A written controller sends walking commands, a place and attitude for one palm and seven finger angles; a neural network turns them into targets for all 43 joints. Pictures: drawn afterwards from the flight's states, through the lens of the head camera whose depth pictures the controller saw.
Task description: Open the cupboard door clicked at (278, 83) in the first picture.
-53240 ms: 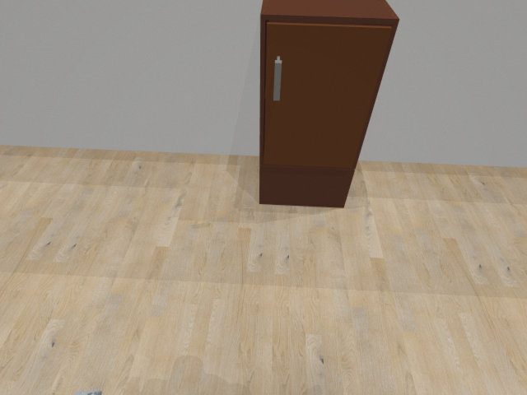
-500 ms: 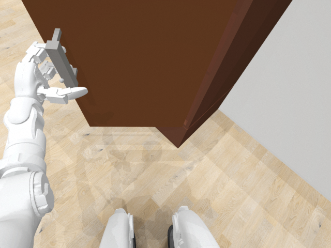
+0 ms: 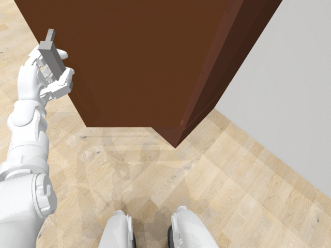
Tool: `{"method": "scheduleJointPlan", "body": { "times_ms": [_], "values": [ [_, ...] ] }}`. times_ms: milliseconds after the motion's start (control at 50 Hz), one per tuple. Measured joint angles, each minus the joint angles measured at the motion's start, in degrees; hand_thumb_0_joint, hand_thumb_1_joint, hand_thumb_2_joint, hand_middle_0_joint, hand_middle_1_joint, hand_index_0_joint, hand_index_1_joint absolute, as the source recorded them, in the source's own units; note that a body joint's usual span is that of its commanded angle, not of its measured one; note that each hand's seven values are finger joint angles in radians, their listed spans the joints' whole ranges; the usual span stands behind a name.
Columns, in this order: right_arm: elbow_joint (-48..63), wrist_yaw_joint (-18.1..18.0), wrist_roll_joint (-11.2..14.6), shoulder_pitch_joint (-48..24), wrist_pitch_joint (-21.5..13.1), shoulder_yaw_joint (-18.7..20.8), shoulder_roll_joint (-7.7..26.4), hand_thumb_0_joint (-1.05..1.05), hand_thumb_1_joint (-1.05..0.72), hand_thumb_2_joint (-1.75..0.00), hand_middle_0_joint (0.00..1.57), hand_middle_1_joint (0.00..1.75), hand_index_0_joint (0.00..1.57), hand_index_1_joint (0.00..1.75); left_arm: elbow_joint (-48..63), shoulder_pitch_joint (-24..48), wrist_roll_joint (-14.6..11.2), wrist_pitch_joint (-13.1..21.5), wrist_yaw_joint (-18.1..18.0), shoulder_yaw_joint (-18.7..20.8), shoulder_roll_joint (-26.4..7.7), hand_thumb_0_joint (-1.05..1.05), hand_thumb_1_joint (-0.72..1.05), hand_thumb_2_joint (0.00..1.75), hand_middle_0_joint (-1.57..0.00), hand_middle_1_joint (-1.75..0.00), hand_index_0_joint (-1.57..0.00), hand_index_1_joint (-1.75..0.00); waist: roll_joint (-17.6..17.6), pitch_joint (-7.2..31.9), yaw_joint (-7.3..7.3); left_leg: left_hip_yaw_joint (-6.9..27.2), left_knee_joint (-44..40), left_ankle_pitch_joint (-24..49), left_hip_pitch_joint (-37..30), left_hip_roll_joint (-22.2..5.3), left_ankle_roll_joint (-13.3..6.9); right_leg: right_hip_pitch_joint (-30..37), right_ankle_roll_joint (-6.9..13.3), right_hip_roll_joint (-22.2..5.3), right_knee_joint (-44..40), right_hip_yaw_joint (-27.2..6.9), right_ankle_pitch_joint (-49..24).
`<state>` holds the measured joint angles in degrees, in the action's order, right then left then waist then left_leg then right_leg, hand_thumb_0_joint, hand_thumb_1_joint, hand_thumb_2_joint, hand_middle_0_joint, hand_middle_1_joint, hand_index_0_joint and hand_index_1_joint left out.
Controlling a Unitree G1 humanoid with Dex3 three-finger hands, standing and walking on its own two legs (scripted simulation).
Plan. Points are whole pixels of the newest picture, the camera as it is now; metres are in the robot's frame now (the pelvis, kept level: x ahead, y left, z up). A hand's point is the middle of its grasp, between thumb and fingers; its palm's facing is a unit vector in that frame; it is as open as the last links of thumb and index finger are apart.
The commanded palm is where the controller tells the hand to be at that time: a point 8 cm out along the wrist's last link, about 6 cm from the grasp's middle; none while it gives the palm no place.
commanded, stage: pull the door open along its arc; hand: left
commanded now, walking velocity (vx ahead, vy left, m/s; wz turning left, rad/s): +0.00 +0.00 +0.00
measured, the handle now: (59, 61) +0.55 +0.22 +0.06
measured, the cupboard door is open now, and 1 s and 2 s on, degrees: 45 84 88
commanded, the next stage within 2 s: open thumb and fingers to let go in 1.02 s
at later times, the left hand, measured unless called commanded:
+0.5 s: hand (77, 126) +0.38 +0.16 +0.05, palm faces +0.13 -0.99 +0.05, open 6.3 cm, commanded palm +0.32 +0.22 +0.05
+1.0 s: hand (116, 172) +0.28 +0.08 +0.06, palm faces +0.42 -0.91 +0.01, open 6.4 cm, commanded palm +0.21 +0.11 +0.05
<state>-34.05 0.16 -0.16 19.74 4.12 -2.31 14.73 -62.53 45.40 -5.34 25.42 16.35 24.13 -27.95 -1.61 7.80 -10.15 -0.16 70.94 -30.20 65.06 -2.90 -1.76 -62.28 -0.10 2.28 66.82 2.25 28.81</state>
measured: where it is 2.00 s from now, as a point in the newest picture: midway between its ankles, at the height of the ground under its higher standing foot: outside the picture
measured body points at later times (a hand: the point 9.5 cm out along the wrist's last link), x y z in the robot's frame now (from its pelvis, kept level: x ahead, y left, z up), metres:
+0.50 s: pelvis +0.02 +0.00 +0.02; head +0.11 +0.01 +0.47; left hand +0.37 +0.21 +0.05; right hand +0.12 -0.25 -0.08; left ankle +0.02 +0.10 -0.63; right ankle +0.02 -0.13 -0.63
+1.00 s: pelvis +0.02 -0.04 +0.03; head +0.08 -0.05 +0.47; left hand +0.25 +0.13 +0.06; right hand +0.21 -0.25 -0.08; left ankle +0.02 +0.10 -0.63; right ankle +0.02 -0.13 -0.63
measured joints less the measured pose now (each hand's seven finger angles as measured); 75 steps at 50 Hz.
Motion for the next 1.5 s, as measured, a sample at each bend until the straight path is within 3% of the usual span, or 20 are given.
{"method": "scheduleJointPlan", "body": {
  "times_ms": [120, 220, 420, 500, 580, 660, 740, 960, 1120, 1180, 1320, 1500],
  "values": [
    [-0.62, 0.36, -0.08, 0.33, -0.19, 0.53, -0.11, 0.0, -0.9, -0.9, 0.2, 0.3, 0.2, 0.3, 1.01, -0.47, -1.14, 0.01, -1.75, -1.64, 1.16, 0.01, 0.65, 0.79, -0.3, -1.32, -0.34, -1.32, -0.08, 0.0, 0.58, 0.12, -0.16, 0.13, -0.07, 0.13, 0.09, 0.12, 0.07, -0.11, -0.09, 0.11, -0.01],
    [-0.64, 0.87, 0.18, 0.6, 0.46, 1.07, -0.18, 0.0, -0.91, -0.9, 0.2, 0.3, 0.2, 0.3, 5.65, -4.92, -2.18, 0.02, -2.36, -2.72, 3.21, 0.01, 0.67, 0.8, -0.29, -1.33, -0.31, -1.32, -0.06, 0.44, 1.29, -0.25, -1.14, 0.13, -1.46, 0.11, 0.11, 1.27, 0.08, -0.08, -0.86, -0.27, -0.04],
    [2.33, 1.78, 1.48, 0.04, 0.52, 2.35, -0.9, 0.0, -0.91, -0.9, 0.2, 0.3, 0.2, 0.3, 26.9, -26.55, -6.28, -1.17, -4.91, -9.11, 11.63, 0.01, 0.69, 0.77, -0.28, -1.31, -0.29, -1.31, 0.22, 1.77, 4.09, -1.42, -5.79, 0.38, -8.51, 0.28, 0.09, 7.66, -0.04, -0.18, -4.83, -1.46, -0.27],
    [3.53, 2.16, 0.4, -2.06, -0.74, 2.72, -1.5, 0.01, -0.91, -0.9, 0.2, 0.3, 0.2, 0.3, 37.1, -36.11, -4.99, -0.68, -15.66, -13.79, 18.99, 0.02, 0.68, 0.78, -0.29, -1.3, -0.31, -1.28, 0.44, 2.14, 5.8, -1.77, -6.99, 0.4, -10.78, 0.56, 0.22, 9.66, -0.07, -0.44, -5.54, -1.8, -0.09],
    [4.52, 2.83, -1.2, -5.39, -1.04, 2.61, -2.52, 0.01, -0.91, -0.9, 0.2, 0.3, 0.2, 0.3, 43.16, -42.39, -0.47, 0.47, -26.48, -18.59, 24.81, 0.01, 0.67, 0.78, -0.3, -1.29, -0.33, -1.26, 0.9, 2.39, 7.17, -1.67, -6.63, 0.12, -11.7, 1.03, 0.48, 10.35, 0.18, -0.91, -4.34, -1.68, 0.81],
    [4.86, 3.05, -2.46, -8.86, -0.79, 2.25, -3.68, 0.01, -0.91, -0.9, 0.2, 0.3, 0.2, 0.3, 45.12, -44.74, 4.22, 1.03, -35.2, -22.62, 27.97, 0.01, 0.66, 0.78, -0.33, -1.28, -0.33, -1.25, 1.15, 2.39, 8.49, -0.92, -5.36, -0.23, -11.63, 1.45, 1.0, 10.34, 0.75, -1.34, -2.42, -0.92, 1.91],
    [4.72, 2.84, -2.93, -10.97, -0.65, 1.8, -4.9, 0.01, -0.91, -0.9, 0.2, 0.3, 0.2, 0.3, 45.94, -46.14, 6.76, 0.4, -39.59, -25.05, 29.04, 0.01, 0.65, 0.79, -0.34, -1.27, -0.33, -1.26, 1.23, 2.41, 9.45, -0.02, -4.89, -0.26, -11.99, 1.61, 1.7, 10.81, 1.49, -1.47, -1.48, -0.02, 2.54],
    [4.4, 2.53, -2.9, -8.41, -2.25, 1.71, -5.09, 0.01, -0.91, -0.9, 0.2, 0.3, 0.2, 0.3, 53.53, -58.19, 7.32, -0.88, -41.1, -30.61, 30.49, 0.02, 0.64, 0.75, -0.3, -1.28, -0.33, -1.31, 0.67, 2.32, 9.34, 1.6, -7.76, 0.65, -15.59, 1.42, 3.46, 14.45, 3.2, -1.17, -3.54, 1.57, 2.53],
    [3.77, 1.65, -3.72, -6.86, -5.54, 2.83, -3.56, 0.01, -0.91, -0.9, 0.2, 0.3, 0.2, 0.3, 59.47, -67.22, 10.62, 0.44, -43.35, -36.73, 33.09, 0.02, 0.65, 0.75, -0.28, -1.3, -0.33, -1.32, 0.42, 2.74, 8.98, 2.2, -6.75, 0.32, -14.39, 1.89, 4.01, 13.19, 3.79, -1.63, -1.69, 2.18, 3.68],
    [3.19, 1.06, -3.97, -7.64, -6.57, 2.97, -3.34, 0.01, -0.91, -0.9, 0.2, 0.3, 0.2, 0.3, 59.01, -66.19, 12.22, 0.97, -44.59, -37.85, 32.38, 0.01, 0.67, 0.78, -0.3, -1.31, -0.33, -1.32, 0.21, 2.75, 9.15, 2.63, -5.31, 0.04, -12.88, 2.11, 4.12, 11.83, 4.0, -1.85, -0.14, 2.61, 4.24],
    [2.57, 0.45, -3.54, -9.46, -6.75, 2.55, -4.13, 0.01, -0.91, -0.9, 0.19, 0.3, 0.2, 0.3, 56.55, -60.84, 10.84, -1.07, -45.01, -36.35, 31.99, 0.01, 0.56, 0.75, -0.35, -1.31, -0.35, -1.31, 0.16, 2.49, 9.95, 3.07, -4.07, 0.11, -11.6, 2.41, 4.36, 10.65, 4.18, -2.16, 1.32, 3.04, 4.49],
    [3.81, 0.75, -3.52, -8.79, -6.55, 1.57, -4.78, 0.01, -0.91, -0.9, 0.2, 0.3, 0.2, 0.3, 56.77, -61.03, 10.01, -2.73, -44.24, -36.35, 32.4, 0.01, 0.13, 0.57, -0.34, -1.26, -0.35, -1.26, -0.01, 2.62, 9.9, 2.96, -5.4, 0.77, -12.92, 2.4, 4.03, 12.13, 3.82, -2.11, -0.45, 2.91, 3.54]
  ]
}}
